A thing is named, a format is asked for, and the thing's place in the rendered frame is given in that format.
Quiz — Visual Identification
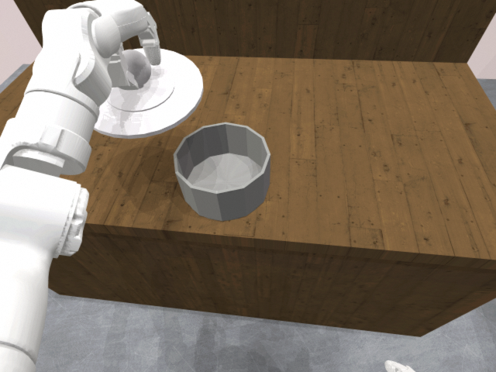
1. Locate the robot left forearm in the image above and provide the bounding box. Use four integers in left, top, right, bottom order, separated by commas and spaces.
0, 2, 121, 177

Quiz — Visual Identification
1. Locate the left robot upper arm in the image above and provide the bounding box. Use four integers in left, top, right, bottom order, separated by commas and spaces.
0, 164, 89, 372

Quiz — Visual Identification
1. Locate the knob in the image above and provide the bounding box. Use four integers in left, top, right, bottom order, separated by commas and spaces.
122, 50, 151, 86

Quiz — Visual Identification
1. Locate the robot left hand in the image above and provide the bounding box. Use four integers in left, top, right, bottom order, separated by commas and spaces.
87, 0, 161, 90

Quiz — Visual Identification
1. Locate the pot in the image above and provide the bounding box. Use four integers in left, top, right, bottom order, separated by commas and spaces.
174, 122, 270, 221

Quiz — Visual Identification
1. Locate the table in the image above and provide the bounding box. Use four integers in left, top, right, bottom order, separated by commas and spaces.
0, 0, 496, 337

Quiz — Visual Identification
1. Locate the lid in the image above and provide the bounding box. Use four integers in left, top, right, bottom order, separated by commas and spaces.
94, 48, 204, 139

